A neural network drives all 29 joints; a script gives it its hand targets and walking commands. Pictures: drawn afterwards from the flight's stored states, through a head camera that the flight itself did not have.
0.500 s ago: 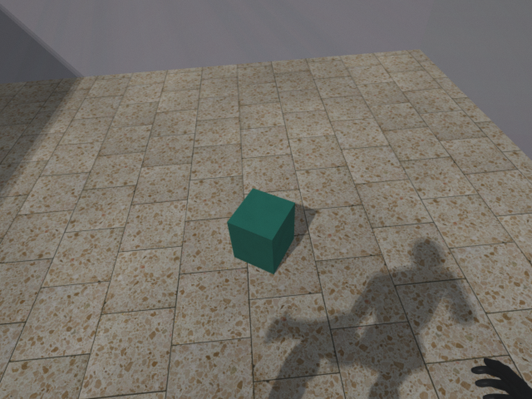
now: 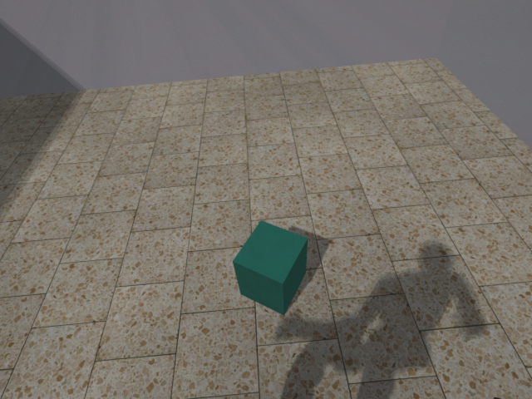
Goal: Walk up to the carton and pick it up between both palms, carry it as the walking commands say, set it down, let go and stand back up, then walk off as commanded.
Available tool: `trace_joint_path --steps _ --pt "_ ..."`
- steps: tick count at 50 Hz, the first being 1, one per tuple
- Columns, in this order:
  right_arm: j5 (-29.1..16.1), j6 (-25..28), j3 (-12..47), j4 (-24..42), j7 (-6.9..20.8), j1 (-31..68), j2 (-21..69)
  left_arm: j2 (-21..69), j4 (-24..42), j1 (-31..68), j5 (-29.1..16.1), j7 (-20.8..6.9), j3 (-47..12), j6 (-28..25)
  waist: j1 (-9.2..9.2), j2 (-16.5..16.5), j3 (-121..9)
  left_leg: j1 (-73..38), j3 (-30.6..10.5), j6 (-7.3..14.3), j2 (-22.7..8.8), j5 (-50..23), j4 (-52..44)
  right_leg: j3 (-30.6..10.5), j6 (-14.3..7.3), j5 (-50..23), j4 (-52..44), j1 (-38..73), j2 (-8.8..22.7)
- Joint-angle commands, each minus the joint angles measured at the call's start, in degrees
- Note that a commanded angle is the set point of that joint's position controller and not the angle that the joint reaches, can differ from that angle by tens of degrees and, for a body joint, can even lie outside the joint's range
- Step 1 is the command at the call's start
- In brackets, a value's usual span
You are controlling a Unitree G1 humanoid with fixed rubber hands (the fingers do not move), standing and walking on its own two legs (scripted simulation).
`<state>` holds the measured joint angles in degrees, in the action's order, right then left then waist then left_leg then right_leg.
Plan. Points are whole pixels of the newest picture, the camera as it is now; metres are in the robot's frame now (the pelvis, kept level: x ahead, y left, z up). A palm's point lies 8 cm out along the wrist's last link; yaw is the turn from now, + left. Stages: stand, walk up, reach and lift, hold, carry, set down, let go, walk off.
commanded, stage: walk up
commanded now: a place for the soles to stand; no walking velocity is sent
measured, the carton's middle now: (272, 267) +0.73 +0.02 -0.63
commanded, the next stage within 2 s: none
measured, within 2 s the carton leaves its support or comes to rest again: neither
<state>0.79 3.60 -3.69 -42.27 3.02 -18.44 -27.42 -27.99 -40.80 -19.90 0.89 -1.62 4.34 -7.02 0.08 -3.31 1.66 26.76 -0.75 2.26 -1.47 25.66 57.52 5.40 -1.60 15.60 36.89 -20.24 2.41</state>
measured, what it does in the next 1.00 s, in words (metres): walks ahead: left foot, then right foot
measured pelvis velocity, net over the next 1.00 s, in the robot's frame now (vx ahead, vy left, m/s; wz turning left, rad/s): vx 0.20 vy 0.03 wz -0.04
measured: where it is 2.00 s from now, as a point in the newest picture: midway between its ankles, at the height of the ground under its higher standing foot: (217, 393)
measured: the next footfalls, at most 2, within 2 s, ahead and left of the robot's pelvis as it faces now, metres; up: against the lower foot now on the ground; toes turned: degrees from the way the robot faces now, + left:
left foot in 0.14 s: +0.17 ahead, +0.14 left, +0.00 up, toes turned +2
right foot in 0.46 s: +0.27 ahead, -0.11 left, +0.00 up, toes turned -3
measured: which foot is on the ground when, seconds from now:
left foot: up 0.00-0.12, down 0.14-0.48, up 0.50-0.64, down 0.66-1.00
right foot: down 0.00-0.16, up 0.18-0.44, down 0.46-1.00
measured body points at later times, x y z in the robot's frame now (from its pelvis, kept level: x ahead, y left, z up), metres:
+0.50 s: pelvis +0.15 +0.02 -0.01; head +0.17 +0.01 +0.44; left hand +0.28 +0.35 -0.09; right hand +0.20 -0.33 -0.09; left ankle +0.14 +0.14 -0.71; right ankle +0.23 -0.11 -0.72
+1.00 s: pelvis +0.20 +0.03 +0.01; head +0.21 +0.04 +0.46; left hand +0.32 +0.35 -0.11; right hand +0.34 -0.30 -0.08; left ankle +0.22 +0.14 -0.72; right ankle +0.23 -0.11 -0.72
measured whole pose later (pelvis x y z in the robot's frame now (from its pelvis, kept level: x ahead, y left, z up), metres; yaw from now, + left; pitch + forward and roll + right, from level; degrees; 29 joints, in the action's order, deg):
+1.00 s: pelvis +0.20 +0.03 +0.01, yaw -2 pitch -2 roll +0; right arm 0.0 2.8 -0.8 -54.2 -0.1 -4.7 -24.3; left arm -24.6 -54.7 -8.8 -0.4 -0.3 0.1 -2.6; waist -0.9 0.8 2.7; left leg 15.5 3.1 0.5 -1.4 18.8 36.1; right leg 0.3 1.3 15.6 35.1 -17.6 1.8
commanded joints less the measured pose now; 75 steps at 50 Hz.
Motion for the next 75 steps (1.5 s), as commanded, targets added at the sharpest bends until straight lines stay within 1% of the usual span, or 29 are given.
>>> trace_joint_path --steps 1,4,7,8,9,10,12,14,20,22,23,24,25,27,31,33,34,35,36,37,39,42,46,63,64,66,69,72,75 --pt "0.2 1.0 -3.3 2.7 0.7 -0.3 -9.3 -14.0 2.2 -3.6 0.2 0.0 3.7 -0.1 -1.71 13.2 1.7 5.8 0.5 -1.0 -2.1 -1.2 -7.1 -17.0 -12.6 6.3 -19.2 4.1 14.0" --pt "-0.1 0.9 -3.3 3.1 1.3 1.2 -7.7 -14.2 3.4 -0.9 0.0 -0.8 3.2 0.3 -0.98 14.3 0.3 -4.4 4.3 -1.1 -0.2 -6.7 -16.9 -12.1 -11.0 7.2 -17.9 -0.6 12.0" --pt "0.4 1.6 -4.5 1.1 0.6 -4.2 -9.2 -10.6 4.1 -0.3 0.0 -0.8 1.4 1.2 2.78 7.0 -1.4 -20.9 5.1 0.2 3.0 -8.6 -25.4 -6.4 -7.2 12.7 -4.7 -10.4 7.4" --pt "0.6 2.1 -5.4 0.5 -0.1 -7.8 -12.3 -7.7 5.0 -0.1 0.0 -0.6 0.4 1.3 5.32 -2.2 -2.6 -27.5 -7.8 3.0 -4.4 2.6 -31.7 -3.1 -4.4 14.1 8.3 -18.4 4.1" --pt "0.8 2.6 -6.8 1.8 -0.6 -10.1 -18.8 -6.4 6.2 1.0 -0.3 -0.2 0.0 1.5 7.04 -12.4 -2.0 -29.8 -37.8 10.6 -20.0 17.9 -42.6 -1.7 -1.0 16.8 24.8 -29.9 -2.6" --pt "-0.2 2.7 -6.6 2.8 -1.0 -7.8 -17.7 -10.4 4.7 1.5 -0.3 0.5 0.8 1.7 5.76 -1.4 0.1 -25.8 -38.7 14.4 -22.6 14.8 -42.9 -11.5 -0.6 13.2 29.5 -30.2 0.2" --pt "-1.0 2.5 -5.3 3.3 -1.7 -3.8 -14.6 -11.6 1.8 -1.9 -0.5 0.5 1.5 1.3 2.21 0.2 2.1 -20.8 -25.8 13.7 -18.4 1.4 -39.4 -11.7 0.0 7.5 26.0 -26.7 3.1" --pt "-0.5 2.6 -4.5 4.1 -1.5 -1.5 -12.7 -10.1 -0.1 -4.9 -0.2 -0.3 1.4 1.2 1.41 -5.1 1.3 -15.6 -14.5 12.2 -14.7 -13.9 -37.1 -7.7 0.9 6.3 19.8 -18.2 3.8" --pt "0.0 1.9 -3.5 5.3 -1.5 0.4 -12.3 -6.1 0.8 -0.8 -0.3 -1.1 1.8 1.9 0.61 -7.4 -0.2 -6.9 -5.2 10.1 -12.1 -27.1 -31.6 -0.9 0.0 -1.5 4.2 -1.2 0.0" --pt "-0.2 1.0 -2.4 5.1 -1.8 0.7 -10.4 -6.7 -0.4 -2.2 0.1 -0.4 2.4 1.8 -1.05 -4.4 -1.7 -3.3 -2.9 6.7 -9.4 -21.0 -25.1 -0.8 -1.2 -5.1 -2.3 7.6 -2.4" --pt "-0.1 0.9 -1.4 5.2 -2.1 -0.2 -8.5 -8.3 -0.8 -3.7 0.2 0.1 3.0 1.7 -2.19 -0.4 -2.8 -0.4 -1.2 4.9 -7.6 -18.2 -19.4 -3.8 -2.6 -3.2 -4.7 13.2 -1.5" --pt "-0.4 0.9 -0.4 6.3 -2.4 -0.8 -5.6 -11.4 -0.7 -6.2 0.5 0.7 3.7 1.4 -3.51 10.2 -4.6 5.2 2.7 2.2 -3.6 -13.2 -6.6 -18.4 -5.5 -2.2 -9.9 17.8 9.0" --pt "-0.5 0.3 -0.5 6.3 -2.8 -1.6 -6.4 -15.9 0.8 -5.1 0.1 0.8 4.2 1.3 -3.29 15.6 -5.2 12.2 3.9 0.5 1.9 7.5 1.7 -37.5 -14.2 3.8 -17.0 16.4 21.6" --pt "-0.5 -0.3 -1.8 3.6 -3.7 -2.0 -10.2 -14.4 0.9 -1.6 -0.9 1.2 3.6 2.0 -1.93 10.1 -2.7 9.4 -1.9 0.2 -2.0 8.5 5.2 -32.2 -16.9 -1.8 -14.4 9.9 19.9" --pt "-0.4 0.1 -1.7 -1.5 -3.4 -6.6 -7.7 -11.5 1.0 5.3 -0.3 1.1 1.5 3.4 0.73 14.1 -2.9 -6.6 4.3 -0.5 0.1 -0.1 -11.8 -14.8 -11.2 -11.5 -8.4 -2.0 11.2" --pt "0.5 0.2 -2.0 -2.8 -3.7 -6.3 -7.2 -8.9 0.7 7.5 -0.7 0.9 0.1 4.1 2.2 11.5 -2.7 -14.7 4.5 0.3 1.9 -7.6 -21.1 -11.5 -7.4 -1.9 -3.4 -9.0 8.6" --pt "1.0 0.5 -2.2 -2.7 -3.9 -4.9 -8.8 -5.9 0.8 7.4 -0.8 0.9 -0.8 4.5 2.06 5.2 -1.9 -15.1 -4.1 1.4 -2.9 -5.3 -27.5 -9.9 -4.8 2.7 1.6 -11.7 6.9" --pt "1.0 1.0 -2.3 -1.4 -3.9 0.3 -12.6 -4.2 0.2 7.7 -1.1 1.0 -1.3 4.9 0.53 -4.0 0.8 -8.0 -23.4 5.6 -14.6 0.6 -36.1 -5.8 -0.8 9.4 9.2 -12.4 0.2" --pt "0.7 1.2 -2.2 -1.1 -3.7 4.0 -13.3 -6.4 -1.6 7.3 -1.2 1.5 -0.5 5.2 0.08 -2.2 1.2 -4.5 -23.4 9.8 -17.2 -1.1 -36.9 -6.0 -0.5 13.3 11.3 -7.3 -0.2" --pt "0.5 1.2 -1.8 -1.4 -3.7 6.3 -13.2 -6.8 -2.6 6.5 -1.1 1.6 -0.3 4.9 -1.24 -1.1 1.0 -2.9 -19.8 9.8 -15.6 -5.6 -34.1 -6.1 -0.8 11.8 8.5 -3.4 0.1" --pt "0.0 0.6 -0.3 -3.0 -3.5 8.9 -9.8 -7.7 -5.1 5.6 -0.5 1.7 0.0 4.0 -2.81 0.8 0.4 0.0 -9.9 4.6 -10.2 -10.0 -29.1 -6.7 -1.6 2.4 -1.3 4.3 1.1" --pt "-0.6 0.2 0.3 -6.2 -3.3 7.9 -7.6 -9.3 -6.7 9.4 -0.6 1.3 -0.6 3.2 0.69 1.9 -2.5 -8.3 -2.7 0.8 -3.6 -9.6 -25.9 -14.3 -4.2 -8.1 -4.9 1.1 6.4" --pt "-0.7 0.1 0.4 -8.9 -3.4 11.9 -8.3 -7.4 -10.4 10.2 -1.4 1.6 -1.7 3.8 -0.59 1.4 -4.3 -11.3 -4.7 2.3 -7.1 -18.2 -28.6 -9.2 -1.8 -13.0 -3.7 4.8 3.3" --pt "-0.6 -1.5 1.6 -19.2 -2.7 21.6 -6.2 -5.4 -20.2 17.5 -1.1 1.6 -3.3 4.5 -0.4 3.3 -3.1 -20.2 -1.7 -0.9 -6.7 -16.4 -41.4 -10.9 0.1 -13.2 -17.7 10.1 4.3" --pt "3.8 -3.9 -3.7 -10.1 0.0 23.6 -12.8 -15.6 -20.5 0.4 -1.0 4.2 0.7 3.3 -3.3 -0.8 0.0 -14.0 5.1 -0.3 -1.6 -2.7 -26.2 -18.3 -3.6 -4.6 -18.7 11.8 7.9" --pt "4.5 -6.6 -3.3 -3.5 1.9 24.5 -7.9 -20.1 -18.5 -5.2 0.3 6.6 3.9 2.6 -4.45 7.8 -0.3 11.3 -5.6 0.4 -0.9 5.5 -4.4 -39.9 -12.3 4.9 -20.3 23.8 19.4" --pt "3.6 -8.1 -4.6 -1.2 3.0 19.6 -8.3 -16.7 -13.1 3.0 0.2 7.8 3.9 1.3 0.36 4.3 -0.3 9.7 -9.7 -1.8 -4.7 -3.4 3.0 -33.8 -10.9 5.6 -20.0 14.0 16.4" --pt "3.4 -8.6 -6.1 0.9 3.8 17.4 -8.1 -16.5 -10.7 2.1 1.1 7.6 3.9 1.1 0.17 8.9 -0.3 1.4 -4.5 -3.2 -2.3 -1.8 -0.3 -26.1 -9.3 4.4 -17.6 4.0 11.4" --pt "3.7 -8.7 -7.1 4.4 4.1 18.1 -9.0 -18.8 -8.7 -0.8 1.8 7.7 4.6 1.4 -0.9 13.6 0.4 0.4 -2.9 -2.4 -1.4 1.7 -4.1 -26.9 -9.8 10.0 -15.0 0.4 10.6"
